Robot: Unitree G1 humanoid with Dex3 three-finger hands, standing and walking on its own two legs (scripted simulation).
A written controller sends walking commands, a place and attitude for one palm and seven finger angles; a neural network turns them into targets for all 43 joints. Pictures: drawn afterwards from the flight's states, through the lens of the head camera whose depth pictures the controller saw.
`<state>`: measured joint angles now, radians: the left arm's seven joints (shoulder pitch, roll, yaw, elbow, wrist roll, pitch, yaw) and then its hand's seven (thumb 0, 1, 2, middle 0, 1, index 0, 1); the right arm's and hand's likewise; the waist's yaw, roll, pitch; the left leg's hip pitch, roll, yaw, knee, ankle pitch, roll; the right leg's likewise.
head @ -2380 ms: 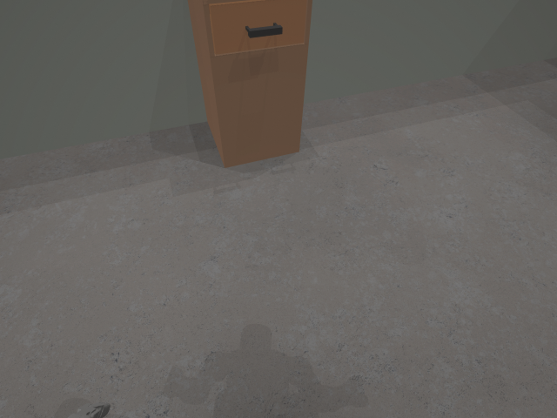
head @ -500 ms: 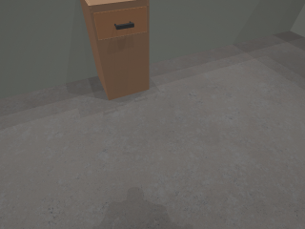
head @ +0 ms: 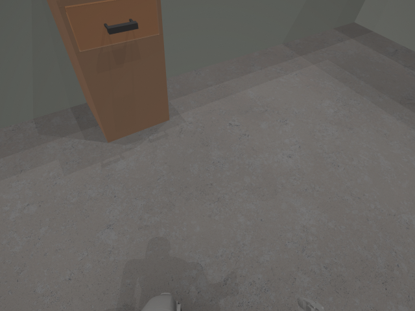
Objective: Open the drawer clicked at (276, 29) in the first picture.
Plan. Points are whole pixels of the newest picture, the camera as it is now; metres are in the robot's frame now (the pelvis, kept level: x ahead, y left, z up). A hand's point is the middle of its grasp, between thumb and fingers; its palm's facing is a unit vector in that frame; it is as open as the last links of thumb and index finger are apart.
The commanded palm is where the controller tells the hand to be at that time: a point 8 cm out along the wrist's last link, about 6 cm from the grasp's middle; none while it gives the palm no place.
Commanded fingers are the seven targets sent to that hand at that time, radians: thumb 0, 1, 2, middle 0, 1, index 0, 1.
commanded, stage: walk to a spot facing it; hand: left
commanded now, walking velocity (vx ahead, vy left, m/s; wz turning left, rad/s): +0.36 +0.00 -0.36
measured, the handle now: (120, 25) +1.18 +0.52 -0.06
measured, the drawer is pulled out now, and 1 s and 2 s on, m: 0.00 0.00 0.00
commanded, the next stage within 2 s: turn to face it in 1.38 s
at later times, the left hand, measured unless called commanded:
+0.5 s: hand (158, 213) +0.36 +0.17 -0.15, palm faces -0.29 -0.94 -0.15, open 7.4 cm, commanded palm none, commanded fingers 0.00 0.90 0.90 -0.20 -0.30 -0.20 -0.30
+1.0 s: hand (165, 180) +0.48 +0.18 -0.19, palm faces -0.25 -0.95 -0.19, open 7.3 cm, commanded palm none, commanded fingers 0.00 0.90 0.90 -0.20 -0.30 -0.20 -0.30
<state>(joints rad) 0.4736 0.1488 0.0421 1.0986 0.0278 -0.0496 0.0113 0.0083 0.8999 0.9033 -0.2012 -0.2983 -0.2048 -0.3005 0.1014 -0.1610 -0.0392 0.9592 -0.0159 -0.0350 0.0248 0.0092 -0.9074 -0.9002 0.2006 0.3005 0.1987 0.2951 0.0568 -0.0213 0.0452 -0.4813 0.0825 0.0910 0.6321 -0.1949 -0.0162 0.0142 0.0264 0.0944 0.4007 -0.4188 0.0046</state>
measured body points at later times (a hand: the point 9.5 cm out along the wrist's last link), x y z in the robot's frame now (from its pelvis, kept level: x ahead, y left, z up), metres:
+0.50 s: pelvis +0.20 +0.03 +0.01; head +0.23 +0.04 +0.46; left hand +0.37 +0.22 -0.14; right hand +0.04 -0.16 -0.12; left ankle +0.11 +0.12 -0.73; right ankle +0.27 -0.14 -0.69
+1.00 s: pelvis +0.43 -0.01 -0.01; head +0.45 +0.01 +0.44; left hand +0.50 +0.23 -0.17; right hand +0.41 -0.28 -0.13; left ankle +0.54 +0.07 -0.73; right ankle +0.31 -0.12 -0.72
